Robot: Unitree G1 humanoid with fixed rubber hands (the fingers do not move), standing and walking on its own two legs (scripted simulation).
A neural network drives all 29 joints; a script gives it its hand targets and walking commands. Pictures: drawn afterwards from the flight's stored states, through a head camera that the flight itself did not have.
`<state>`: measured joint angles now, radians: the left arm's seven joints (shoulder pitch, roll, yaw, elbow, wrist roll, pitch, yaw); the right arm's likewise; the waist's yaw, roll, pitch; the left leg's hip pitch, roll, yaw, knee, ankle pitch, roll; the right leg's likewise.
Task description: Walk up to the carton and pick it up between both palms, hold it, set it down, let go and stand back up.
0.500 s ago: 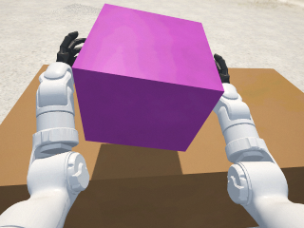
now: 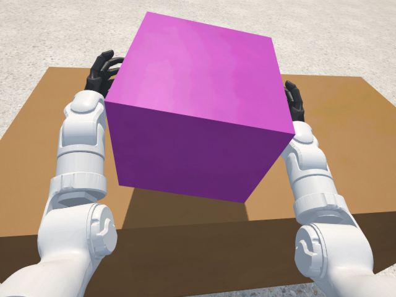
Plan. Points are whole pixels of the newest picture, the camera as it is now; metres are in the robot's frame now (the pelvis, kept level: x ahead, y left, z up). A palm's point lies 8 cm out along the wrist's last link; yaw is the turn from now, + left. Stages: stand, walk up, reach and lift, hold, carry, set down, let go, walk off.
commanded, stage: set down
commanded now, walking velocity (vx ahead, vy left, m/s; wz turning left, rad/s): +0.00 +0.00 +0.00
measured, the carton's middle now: (196, 109) +0.47 -0.01 +0.15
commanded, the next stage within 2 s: none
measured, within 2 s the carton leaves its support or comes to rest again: neither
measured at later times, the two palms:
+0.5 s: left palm (101, 97) +0.44 +0.19 +0.19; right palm (284, 131) +0.39 -0.19 +0.15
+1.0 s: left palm (105, 101) +0.46 +0.19 +0.17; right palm (278, 137) +0.40 -0.19 +0.13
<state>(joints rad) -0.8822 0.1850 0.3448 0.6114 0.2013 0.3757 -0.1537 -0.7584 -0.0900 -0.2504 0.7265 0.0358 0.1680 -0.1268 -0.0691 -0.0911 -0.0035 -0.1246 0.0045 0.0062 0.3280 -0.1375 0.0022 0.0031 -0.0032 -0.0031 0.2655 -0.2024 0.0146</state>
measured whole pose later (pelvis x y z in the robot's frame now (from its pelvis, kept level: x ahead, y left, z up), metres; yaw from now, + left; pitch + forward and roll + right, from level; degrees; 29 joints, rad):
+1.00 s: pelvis +0.01 +0.00 +0.00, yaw -1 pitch +0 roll +0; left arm -0.95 0.22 0.39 0.87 0.22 0.19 -0.22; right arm -0.70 0.06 -0.46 0.68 -0.21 0.09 -0.11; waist -0.06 -0.08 0.01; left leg -0.17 0.00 0.02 0.31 -0.14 0.01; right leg -0.06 -0.01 0.01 0.27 -0.21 0.02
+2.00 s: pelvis +0.02 +0.01 +0.00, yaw -1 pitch +4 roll +0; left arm -0.95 0.22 0.43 1.01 0.23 0.05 -0.22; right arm -0.68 0.10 -0.54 0.69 -0.30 0.00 -0.08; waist -0.05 -0.07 0.01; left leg -0.23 0.00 0.04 0.30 -0.14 0.01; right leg -0.12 -0.01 0.02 0.26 -0.20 0.02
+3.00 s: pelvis +0.01 +0.00 +0.00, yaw -1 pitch +5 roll +0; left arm -0.93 0.21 0.52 0.99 0.33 0.01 -0.26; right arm -0.70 0.15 -0.62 0.68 -0.37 -0.08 -0.06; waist -0.05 -0.09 0.03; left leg -0.26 0.00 0.03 0.30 -0.13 0.01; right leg -0.15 -0.01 0.00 0.27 -0.20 0.02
